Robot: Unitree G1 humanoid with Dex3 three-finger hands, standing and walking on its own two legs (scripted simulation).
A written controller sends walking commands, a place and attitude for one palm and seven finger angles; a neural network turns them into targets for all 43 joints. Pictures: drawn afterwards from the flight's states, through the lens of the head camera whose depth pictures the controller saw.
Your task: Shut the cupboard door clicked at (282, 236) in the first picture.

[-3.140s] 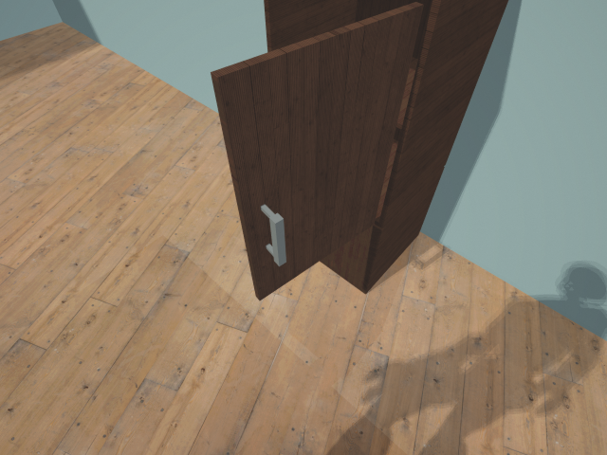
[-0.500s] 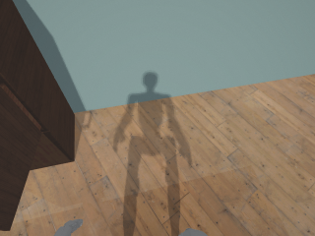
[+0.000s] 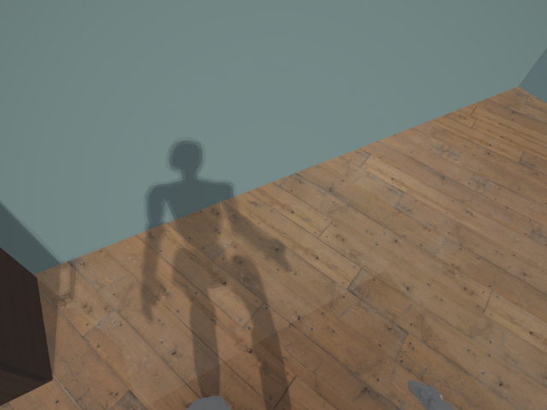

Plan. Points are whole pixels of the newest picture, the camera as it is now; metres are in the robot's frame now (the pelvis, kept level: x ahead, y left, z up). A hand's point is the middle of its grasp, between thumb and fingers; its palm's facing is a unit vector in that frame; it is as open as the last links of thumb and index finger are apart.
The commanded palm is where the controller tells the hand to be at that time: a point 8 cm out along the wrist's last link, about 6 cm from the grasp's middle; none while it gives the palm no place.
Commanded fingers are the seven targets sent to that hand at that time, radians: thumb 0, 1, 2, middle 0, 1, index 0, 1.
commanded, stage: walk to a spot facing it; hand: left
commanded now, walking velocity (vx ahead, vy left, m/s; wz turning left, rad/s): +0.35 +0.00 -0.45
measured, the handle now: out of the picture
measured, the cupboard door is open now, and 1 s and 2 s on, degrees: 80 80 80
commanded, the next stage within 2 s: turn to face it in 0.62 s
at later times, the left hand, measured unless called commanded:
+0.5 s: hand (243, 279) +0.36 +0.09 -0.14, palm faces -0.21 -0.95 -0.22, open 7.4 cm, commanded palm none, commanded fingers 0.00 0.90 0.90 -0.20 -0.30 -0.20 -0.30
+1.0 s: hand (268, 217) +0.52 +0.06 -0.15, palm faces -0.12 -0.97 -0.20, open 7.4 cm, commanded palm none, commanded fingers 0.00 0.90 0.90 -0.20 -0.30 -0.20 -0.30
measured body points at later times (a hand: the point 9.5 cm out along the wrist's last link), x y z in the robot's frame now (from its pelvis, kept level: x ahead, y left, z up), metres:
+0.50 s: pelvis +0.22 -0.07 +0.01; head +0.25 -0.09 +0.46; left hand +0.37 +0.14 -0.13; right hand +0.13 -0.30 -0.14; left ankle +0.21 +0.08 -0.65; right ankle +0.20 -0.15 -0.72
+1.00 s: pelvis +0.42 -0.11 +0.01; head +0.45 -0.12 +0.46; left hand +0.53 +0.11 -0.14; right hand +0.39 -0.35 -0.15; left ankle +0.46 +0.02 -0.72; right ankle +0.41 -0.23 -0.72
